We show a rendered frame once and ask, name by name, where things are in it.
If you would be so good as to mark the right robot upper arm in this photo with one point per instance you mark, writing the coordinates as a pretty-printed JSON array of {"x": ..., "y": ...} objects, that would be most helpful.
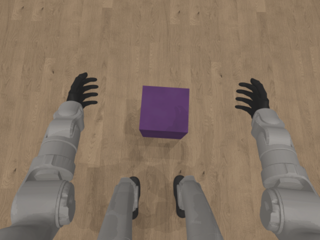
[{"x": 291, "y": 214}]

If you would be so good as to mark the left robot hand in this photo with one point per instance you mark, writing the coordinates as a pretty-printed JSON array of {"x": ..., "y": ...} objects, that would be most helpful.
[{"x": 77, "y": 90}]

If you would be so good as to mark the robot left foot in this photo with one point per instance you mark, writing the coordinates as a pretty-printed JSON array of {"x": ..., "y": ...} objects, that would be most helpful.
[{"x": 137, "y": 182}]

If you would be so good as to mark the right robot shin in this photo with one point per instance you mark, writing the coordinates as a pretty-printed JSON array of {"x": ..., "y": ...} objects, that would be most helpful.
[{"x": 187, "y": 178}]

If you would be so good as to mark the carton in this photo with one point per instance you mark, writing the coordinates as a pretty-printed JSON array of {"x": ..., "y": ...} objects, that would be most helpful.
[{"x": 164, "y": 112}]

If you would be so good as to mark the right robot hand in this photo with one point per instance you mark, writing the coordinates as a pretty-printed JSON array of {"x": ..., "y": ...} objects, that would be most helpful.
[{"x": 258, "y": 96}]

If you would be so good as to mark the robot left forearm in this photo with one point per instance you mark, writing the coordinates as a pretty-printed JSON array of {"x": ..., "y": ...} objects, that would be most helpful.
[{"x": 55, "y": 160}]

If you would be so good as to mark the left robot upper arm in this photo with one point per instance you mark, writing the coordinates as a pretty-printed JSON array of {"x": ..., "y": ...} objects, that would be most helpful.
[{"x": 41, "y": 208}]

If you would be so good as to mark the robot right forearm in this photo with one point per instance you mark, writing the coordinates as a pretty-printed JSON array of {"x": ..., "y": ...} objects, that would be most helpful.
[{"x": 279, "y": 161}]

